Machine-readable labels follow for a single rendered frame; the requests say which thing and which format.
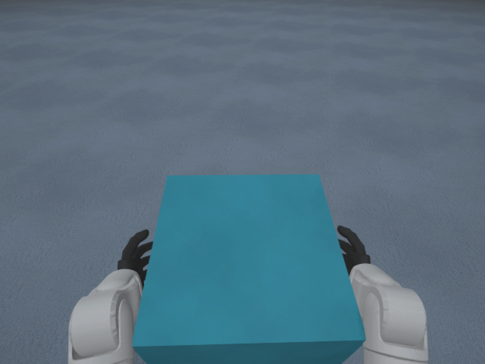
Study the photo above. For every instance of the robot right hand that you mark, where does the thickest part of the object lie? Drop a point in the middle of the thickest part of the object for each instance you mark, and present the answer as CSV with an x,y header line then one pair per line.
x,y
355,253

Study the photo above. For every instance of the robot left forearm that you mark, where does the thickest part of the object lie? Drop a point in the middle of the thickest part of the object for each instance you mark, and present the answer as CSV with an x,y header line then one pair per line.
x,y
101,324

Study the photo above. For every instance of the robot left hand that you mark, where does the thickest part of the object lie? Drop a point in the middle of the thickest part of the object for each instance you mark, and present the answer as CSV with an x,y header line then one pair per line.
x,y
132,253

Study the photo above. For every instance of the carton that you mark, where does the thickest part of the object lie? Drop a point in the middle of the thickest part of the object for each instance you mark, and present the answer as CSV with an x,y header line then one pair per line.
x,y
246,269

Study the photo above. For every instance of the robot right forearm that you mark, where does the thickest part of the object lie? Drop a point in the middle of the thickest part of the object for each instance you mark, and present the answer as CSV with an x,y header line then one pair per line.
x,y
394,318

